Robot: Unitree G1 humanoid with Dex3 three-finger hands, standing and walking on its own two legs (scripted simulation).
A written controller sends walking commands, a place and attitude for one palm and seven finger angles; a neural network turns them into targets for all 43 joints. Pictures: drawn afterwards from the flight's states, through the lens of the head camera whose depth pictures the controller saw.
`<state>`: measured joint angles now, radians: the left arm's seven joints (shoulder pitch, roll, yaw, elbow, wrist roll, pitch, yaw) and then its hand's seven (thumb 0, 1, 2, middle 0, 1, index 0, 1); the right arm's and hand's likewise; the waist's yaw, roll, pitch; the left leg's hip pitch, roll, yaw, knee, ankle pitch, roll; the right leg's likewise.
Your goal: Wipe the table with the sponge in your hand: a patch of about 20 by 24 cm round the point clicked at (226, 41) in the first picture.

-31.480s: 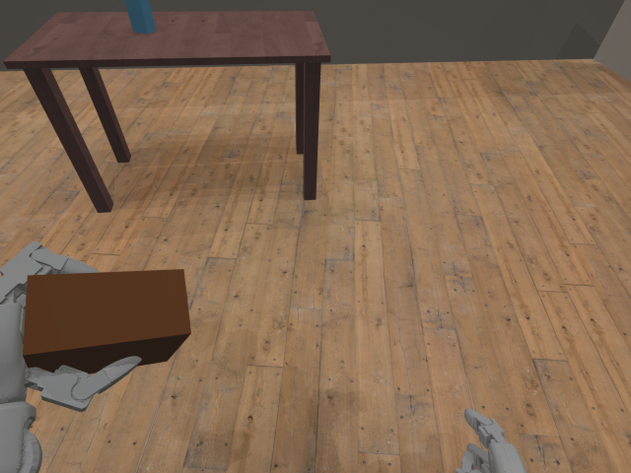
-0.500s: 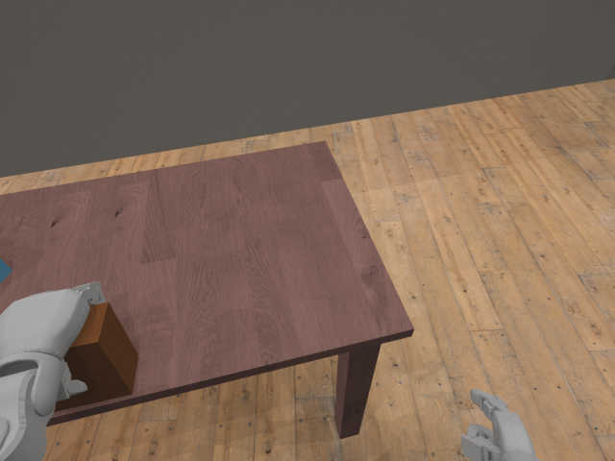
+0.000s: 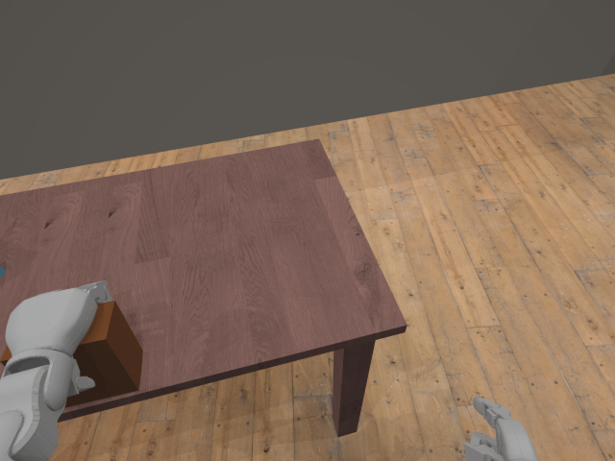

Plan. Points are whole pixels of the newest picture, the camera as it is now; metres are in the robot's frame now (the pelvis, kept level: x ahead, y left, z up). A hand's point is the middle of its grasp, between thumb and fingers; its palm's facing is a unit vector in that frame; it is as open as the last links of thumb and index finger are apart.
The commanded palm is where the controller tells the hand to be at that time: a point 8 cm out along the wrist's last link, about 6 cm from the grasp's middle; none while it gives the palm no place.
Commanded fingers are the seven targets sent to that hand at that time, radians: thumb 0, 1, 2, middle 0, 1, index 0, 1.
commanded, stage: wipe forward along the first lane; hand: left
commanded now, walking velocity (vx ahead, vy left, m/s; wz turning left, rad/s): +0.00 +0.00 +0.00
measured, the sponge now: (88, 364) +0.22 +0.35 -0.01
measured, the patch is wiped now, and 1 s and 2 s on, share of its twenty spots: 0.00 0.20 0.30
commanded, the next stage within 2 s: slide across to the middle lane in 1.60 s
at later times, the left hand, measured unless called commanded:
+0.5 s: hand (80, 309) +0.27 +0.37 +0.03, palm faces -0.16 +0.00 -0.99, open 10.4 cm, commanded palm +0.26 +0.37 +0.06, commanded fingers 0.00 0.10 1.30 -1.20 -1.60 -1.20 -1.60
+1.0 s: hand (79, 283) +0.31 +0.39 +0.03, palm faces -0.15 +0.01 -0.99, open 10.4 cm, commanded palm +0.31 +0.39 +0.06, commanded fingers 0.00 0.10 1.30 -1.20 -1.60 -1.20 -1.60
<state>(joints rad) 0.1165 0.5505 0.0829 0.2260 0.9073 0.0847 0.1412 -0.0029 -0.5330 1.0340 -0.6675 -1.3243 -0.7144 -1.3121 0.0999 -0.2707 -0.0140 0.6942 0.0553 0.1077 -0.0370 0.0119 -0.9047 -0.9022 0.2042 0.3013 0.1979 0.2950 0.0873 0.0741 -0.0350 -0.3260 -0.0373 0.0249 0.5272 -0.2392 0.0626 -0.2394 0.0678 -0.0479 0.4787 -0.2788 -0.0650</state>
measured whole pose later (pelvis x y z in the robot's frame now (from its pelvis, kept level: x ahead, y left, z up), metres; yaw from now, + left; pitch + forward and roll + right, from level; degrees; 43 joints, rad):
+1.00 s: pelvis -0.02 -0.01 -0.02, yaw +0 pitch +11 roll -2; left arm -0.45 0.75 0.16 0.93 1.00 -0.13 0.16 0.01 -0.55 1.04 -0.69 -1.30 -0.74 -1.30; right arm 0.25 -0.30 -0.02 0.70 0.09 0.13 -0.03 0.01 -0.91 -0.90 0.20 0.30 0.20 0.29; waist 0.01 0.06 -0.10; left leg -0.66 0.00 0.00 0.75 -0.29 0.05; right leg -0.56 0.10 -0.09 0.68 -0.32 -0.09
